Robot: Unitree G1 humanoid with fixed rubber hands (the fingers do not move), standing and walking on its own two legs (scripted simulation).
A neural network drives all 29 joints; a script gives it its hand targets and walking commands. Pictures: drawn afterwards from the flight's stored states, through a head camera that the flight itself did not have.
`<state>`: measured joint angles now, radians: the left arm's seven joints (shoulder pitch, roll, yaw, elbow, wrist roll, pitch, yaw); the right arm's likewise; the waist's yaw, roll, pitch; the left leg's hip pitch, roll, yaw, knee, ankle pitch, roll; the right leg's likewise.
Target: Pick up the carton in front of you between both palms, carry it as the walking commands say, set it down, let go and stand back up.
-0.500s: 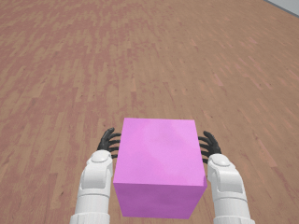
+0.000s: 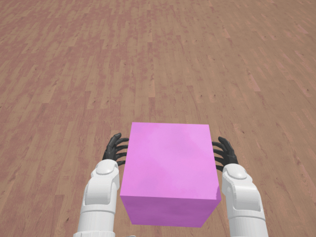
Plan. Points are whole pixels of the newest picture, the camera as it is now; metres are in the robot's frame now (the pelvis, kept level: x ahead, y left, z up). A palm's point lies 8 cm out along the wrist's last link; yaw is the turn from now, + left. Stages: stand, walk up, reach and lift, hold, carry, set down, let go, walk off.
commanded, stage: carry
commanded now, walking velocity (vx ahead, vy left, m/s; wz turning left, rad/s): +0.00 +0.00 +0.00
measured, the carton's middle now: (168, 177) +0.29 +0.01 -0.06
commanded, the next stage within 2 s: none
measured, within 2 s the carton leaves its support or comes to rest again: neither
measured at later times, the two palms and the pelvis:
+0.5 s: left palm (123, 113) +0.45 +0.15 +0.03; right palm (221, 120) +0.44 -0.15 +0.02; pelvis +0.16 +0.01 -0.01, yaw -2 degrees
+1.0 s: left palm (128, 115) +0.45 +0.13 +0.02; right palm (226, 123) +0.43 -0.16 +0.02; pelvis +0.16 +0.00 -0.02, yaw -3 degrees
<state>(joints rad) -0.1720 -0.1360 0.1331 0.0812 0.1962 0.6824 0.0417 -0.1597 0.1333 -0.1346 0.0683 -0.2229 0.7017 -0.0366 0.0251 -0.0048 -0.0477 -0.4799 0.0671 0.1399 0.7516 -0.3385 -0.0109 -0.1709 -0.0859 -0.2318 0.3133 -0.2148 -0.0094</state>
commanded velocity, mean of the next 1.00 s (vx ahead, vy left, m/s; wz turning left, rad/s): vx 0.00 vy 0.00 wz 0.00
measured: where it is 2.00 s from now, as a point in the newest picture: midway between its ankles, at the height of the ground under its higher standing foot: outside the picture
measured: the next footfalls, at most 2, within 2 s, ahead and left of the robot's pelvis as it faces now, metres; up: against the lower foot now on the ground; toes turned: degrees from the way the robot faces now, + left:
left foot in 0.10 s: +0.18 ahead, +0.12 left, +0.00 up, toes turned -16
right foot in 0.28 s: +0.10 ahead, -0.11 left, +0.00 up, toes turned -3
